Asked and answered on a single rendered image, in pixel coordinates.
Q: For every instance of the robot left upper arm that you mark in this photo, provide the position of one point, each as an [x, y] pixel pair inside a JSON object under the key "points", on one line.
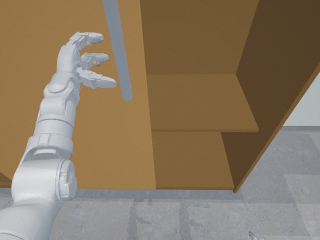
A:
{"points": [[40, 189]]}

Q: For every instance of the right robot hand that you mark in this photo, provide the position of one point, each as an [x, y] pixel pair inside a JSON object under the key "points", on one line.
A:
{"points": [[255, 236]]}

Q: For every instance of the left robot hand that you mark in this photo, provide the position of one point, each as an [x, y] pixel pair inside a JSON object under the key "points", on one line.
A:
{"points": [[69, 60]]}

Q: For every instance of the left robot forearm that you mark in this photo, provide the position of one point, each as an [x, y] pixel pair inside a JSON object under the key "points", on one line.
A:
{"points": [[52, 138]]}

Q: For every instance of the wardrobe door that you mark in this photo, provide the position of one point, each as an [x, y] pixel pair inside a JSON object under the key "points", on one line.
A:
{"points": [[3, 178], [112, 139]]}

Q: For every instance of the handle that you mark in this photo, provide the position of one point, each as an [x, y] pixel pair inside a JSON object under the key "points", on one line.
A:
{"points": [[116, 36]]}

